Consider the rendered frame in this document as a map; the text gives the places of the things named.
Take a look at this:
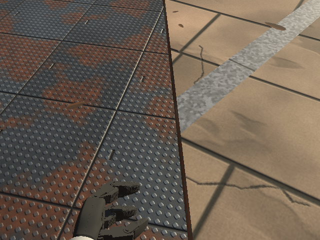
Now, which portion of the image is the robot left hand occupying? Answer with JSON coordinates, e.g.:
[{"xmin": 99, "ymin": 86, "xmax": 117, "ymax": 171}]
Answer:
[{"xmin": 72, "ymin": 180, "xmax": 149, "ymax": 240}]

